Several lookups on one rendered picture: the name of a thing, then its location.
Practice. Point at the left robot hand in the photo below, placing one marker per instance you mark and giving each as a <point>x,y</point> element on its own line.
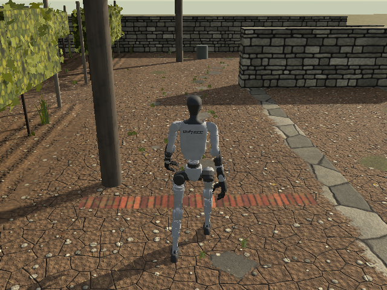
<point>169,168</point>

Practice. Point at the left robot forearm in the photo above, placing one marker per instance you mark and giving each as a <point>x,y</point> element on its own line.
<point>167,156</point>

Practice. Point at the right robot upper arm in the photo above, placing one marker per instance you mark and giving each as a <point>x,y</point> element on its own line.
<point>214,138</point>

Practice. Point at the left robot upper arm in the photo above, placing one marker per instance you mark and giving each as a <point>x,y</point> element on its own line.
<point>175,126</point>

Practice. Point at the right robot foot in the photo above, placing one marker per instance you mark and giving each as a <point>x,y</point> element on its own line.
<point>207,229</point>

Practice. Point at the right robot hand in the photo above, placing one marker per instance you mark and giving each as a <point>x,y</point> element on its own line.
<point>223,186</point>

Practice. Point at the right robot forearm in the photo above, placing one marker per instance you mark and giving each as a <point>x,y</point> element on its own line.
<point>219,167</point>

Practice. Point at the robot left thigh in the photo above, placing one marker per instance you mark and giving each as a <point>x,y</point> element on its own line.
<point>178,190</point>

